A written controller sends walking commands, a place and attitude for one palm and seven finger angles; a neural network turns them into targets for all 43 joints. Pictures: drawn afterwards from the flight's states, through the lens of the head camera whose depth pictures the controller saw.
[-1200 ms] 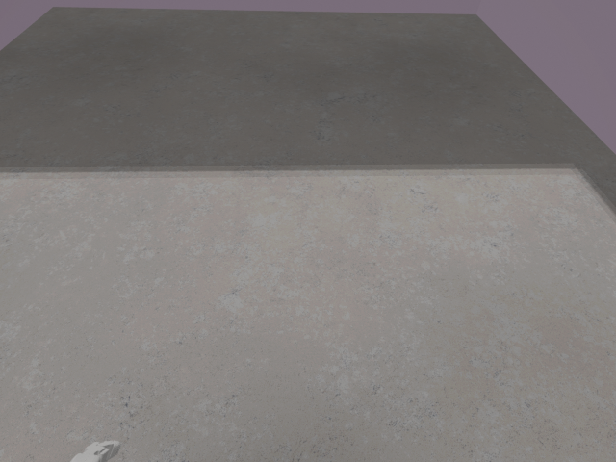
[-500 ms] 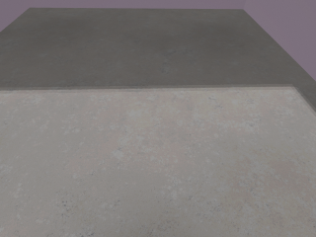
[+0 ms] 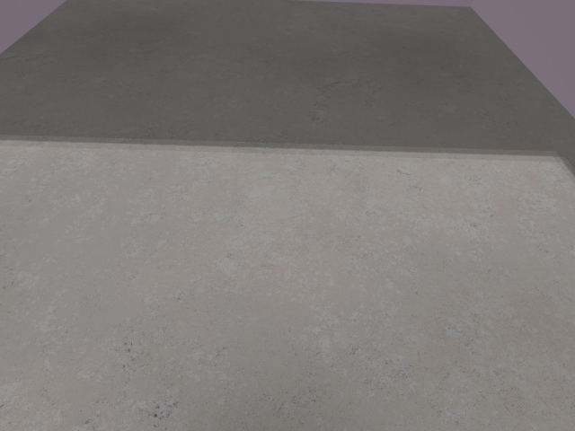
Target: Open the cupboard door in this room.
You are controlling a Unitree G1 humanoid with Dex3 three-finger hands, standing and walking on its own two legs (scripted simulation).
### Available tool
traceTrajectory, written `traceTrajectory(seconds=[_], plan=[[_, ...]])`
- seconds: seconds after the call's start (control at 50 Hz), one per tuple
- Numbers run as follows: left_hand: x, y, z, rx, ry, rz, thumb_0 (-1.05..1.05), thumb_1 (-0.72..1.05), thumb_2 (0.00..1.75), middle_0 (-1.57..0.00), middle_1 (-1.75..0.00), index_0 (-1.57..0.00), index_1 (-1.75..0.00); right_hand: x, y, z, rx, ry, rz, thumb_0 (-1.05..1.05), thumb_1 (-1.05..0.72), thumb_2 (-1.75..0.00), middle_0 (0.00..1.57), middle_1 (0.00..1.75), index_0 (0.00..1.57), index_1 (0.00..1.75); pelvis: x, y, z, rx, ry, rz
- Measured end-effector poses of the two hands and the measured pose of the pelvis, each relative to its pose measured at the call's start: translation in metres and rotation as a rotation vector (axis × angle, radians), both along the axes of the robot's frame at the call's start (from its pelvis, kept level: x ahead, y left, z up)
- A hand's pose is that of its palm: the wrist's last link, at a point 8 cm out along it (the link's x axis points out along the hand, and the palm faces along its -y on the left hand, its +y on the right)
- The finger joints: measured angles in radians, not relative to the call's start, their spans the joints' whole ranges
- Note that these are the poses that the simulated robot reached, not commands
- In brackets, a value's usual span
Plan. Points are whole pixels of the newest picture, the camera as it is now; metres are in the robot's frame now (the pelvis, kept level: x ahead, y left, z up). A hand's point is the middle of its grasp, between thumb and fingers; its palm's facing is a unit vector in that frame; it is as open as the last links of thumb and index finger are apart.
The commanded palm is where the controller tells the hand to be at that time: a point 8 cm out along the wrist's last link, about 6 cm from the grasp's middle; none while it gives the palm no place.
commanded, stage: turn or walk to find it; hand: left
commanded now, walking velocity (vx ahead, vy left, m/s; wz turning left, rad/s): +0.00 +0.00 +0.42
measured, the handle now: out of the picture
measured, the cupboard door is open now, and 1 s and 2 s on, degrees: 0 0 0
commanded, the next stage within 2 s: none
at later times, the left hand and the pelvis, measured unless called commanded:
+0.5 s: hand out of the picture +0.00 +0.19 -0.15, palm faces +0.23 -0.93 -0.27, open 7.4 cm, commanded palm none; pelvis -0.03 -0.02 +0.00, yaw +13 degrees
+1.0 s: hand out of the picture -0.10 +0.24 -0.16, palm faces +0.46 -0.85 -0.24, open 7.4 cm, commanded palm none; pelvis -0.07 +0.02 +0.01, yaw +25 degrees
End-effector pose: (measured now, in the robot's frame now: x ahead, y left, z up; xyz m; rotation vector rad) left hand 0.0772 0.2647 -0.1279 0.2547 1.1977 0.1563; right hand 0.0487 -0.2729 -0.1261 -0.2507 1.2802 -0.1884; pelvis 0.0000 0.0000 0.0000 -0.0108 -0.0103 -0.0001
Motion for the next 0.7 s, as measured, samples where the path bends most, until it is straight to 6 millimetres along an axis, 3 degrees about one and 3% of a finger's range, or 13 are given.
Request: traceTrajectory(seconds=[0.1, 0.18, 0.26, 0.34, 0.4, 0.54, 0.62, 0.7], plan=[[-0.021, -0.001, -0.018, -0.043, 0.039, 0.041, 0.0, 0.9, 0.9, -0.2, -0.3, -0.2, -0.3, -0.006, 0.03, -0.006, 0.034, 0.01, 0.011, 0.01, -0.91, -0.9, 0.2, 0.3, 0.2, 0.3, -0.003, 0.009, -0.007, 0.009, 0.004, 0.024], [-0.032, -0.003, -0.014, -0.048, 0.046, 0.084, 0.0, 0.9, 0.9, -0.2, -0.3, -0.2, -0.3, -0.013, 0.044, -0.005, 0.062, 0.029, 0.026, 0.01, -0.9, -0.9, 0.2, 0.3, 0.2, 0.3, -0.009, 0.007, -0.002, 0.002, 0.016, 0.059], [-0.039, -0.009, -0.004, -0.044, 0.016, 0.126, 0.0, 0.9, 0.9, -0.2, -0.3, -0.2, -0.3, -0.018, 0.044, -0.006, 0.076, 0.049, 0.046, 0.01, -0.9, -0.9, 0.2, 0.3, 0.21, 0.3, -0.015, 0.001, 0.003, -0.009, 0.027, 0.097], [-0.048, -0.018, 0.004, -0.025, -0.03, 0.163, 0.0, 0.9, 0.9, -0.2, -0.3, -0.2, -0.3, -0.016, 0.029, -0.012, 0.084, 0.047, 0.068, 0.01, -0.9, -0.9, 0.2, 0.3, 0.21, 0.3, -0.023, -0.011, 0.001, -0.005, 0.03, 0.138], [-0.062, -0.024, 0.006, 0.001, -0.054, 0.186, 0.0, 0.9, 0.9, -0.2, -0.3, -0.2, -0.3, -0.009, 0.013, -0.019, 0.081, 0.032, 0.086, 0.01, -0.9, -0.9, 0.2, 0.3, 0.21, 0.3, -0.029, -0.02, -0.004, 0.006, 0.019, 0.165], [-0.108, -0.031, 0.009, -0.006, -0.022, 0.272, 0.0, 0.9, 0.9, -0.2, -0.3, -0.2, -0.3, 0.017, -0.002, -0.005, 0.045, 0.006, 0.158, 0.01, -0.91, -0.9, 0.2, 0.3, 0.2, 0.3, -0.034, -0.022, 0.003, 0.025, -0.002, 0.249], [-0.134, -0.028, 0.001, -0.029, 0.002, 0.326, 0.0, 0.9, 0.9, -0.2, -0.3, -0.21, -0.3, 0.035, 0.009, 0.002, 0.021, 0.003, 0.225, 0.01, -0.91, -0.9, 0.19, 0.3, 0.2, 0.3, -0.038, -0.015, 0.003, 0.03, 0.003, 0.294], [-0.168, -0.018, -0.015, -0.057, 0.042, 0.393, 0.0, 0.9, 0.9, -0.2, -0.3, -0.21, -0.3, 0.057, 0.037, 0.004, 0.001, -0.029, 0.311, 0.01, -0.91, -0.9, 0.19, 0.3, 0.2, 0.3, -0.044, 0.0, -0.004, 0.015, 0.01, 0.339]])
